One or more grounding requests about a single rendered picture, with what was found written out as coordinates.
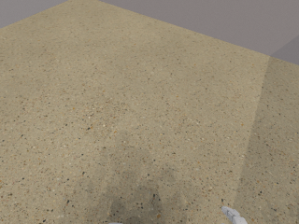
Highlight robot right hand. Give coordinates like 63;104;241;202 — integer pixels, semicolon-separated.
221;206;248;224

